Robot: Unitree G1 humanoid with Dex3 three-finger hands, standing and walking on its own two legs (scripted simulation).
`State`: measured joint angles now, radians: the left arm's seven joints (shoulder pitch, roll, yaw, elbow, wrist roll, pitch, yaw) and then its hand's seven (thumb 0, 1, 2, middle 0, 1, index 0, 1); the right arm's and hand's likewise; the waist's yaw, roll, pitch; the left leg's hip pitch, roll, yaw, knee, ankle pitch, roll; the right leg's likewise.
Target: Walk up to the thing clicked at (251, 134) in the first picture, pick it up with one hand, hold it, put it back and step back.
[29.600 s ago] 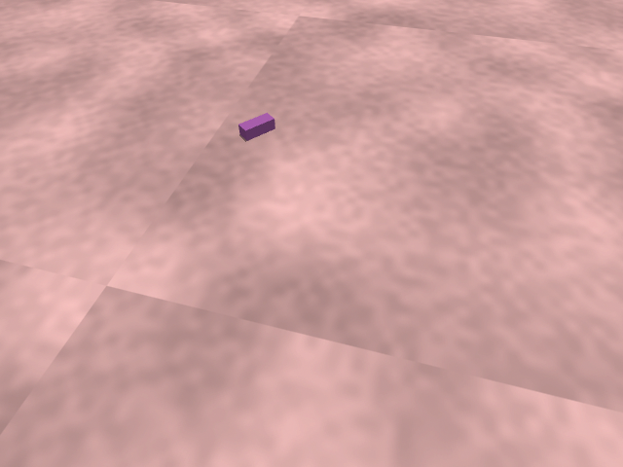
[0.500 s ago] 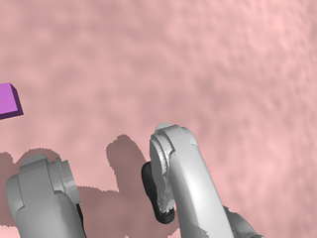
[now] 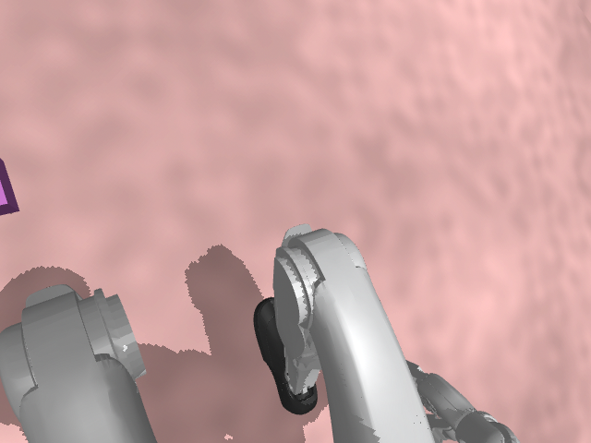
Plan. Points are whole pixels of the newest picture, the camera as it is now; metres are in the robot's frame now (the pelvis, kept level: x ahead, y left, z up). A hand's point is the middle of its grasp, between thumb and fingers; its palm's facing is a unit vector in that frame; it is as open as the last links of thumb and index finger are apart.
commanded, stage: rest palm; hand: left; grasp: from above
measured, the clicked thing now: out of the picture +0.43 +0.35 -0.27
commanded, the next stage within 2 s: close in 0.38 s
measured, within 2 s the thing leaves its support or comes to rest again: neither
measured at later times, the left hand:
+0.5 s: hand out of the picture +0.42 +0.33 -0.25, palm faces -0.45 -0.14 -0.88, open 14.3 cm
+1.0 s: hand out of the picture +0.42 +0.34 -0.25, palm faces -0.46 -0.15 -0.88, open 12.6 cm
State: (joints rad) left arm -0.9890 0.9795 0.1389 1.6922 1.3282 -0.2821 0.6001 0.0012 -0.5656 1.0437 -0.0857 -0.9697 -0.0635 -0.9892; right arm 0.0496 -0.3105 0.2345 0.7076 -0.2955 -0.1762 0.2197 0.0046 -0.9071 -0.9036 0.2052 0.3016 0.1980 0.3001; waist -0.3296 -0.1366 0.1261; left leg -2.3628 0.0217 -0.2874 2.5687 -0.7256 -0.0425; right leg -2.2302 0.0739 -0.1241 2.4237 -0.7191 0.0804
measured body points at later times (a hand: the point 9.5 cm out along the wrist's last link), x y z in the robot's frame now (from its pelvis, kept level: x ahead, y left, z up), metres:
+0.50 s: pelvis +0.00 +0.00 +0.00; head +0.26 +0.14 +0.33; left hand +0.44 +0.34 -0.20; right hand +0.08 -0.25 -0.07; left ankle +0.06 +0.14 -0.26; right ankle +0.10 -0.13 -0.26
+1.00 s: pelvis +0.00 +0.00 +0.00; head +0.26 +0.14 +0.33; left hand +0.44 +0.34 -0.20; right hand +0.07 -0.25 -0.07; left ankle +0.06 +0.14 -0.26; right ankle +0.10 -0.13 -0.26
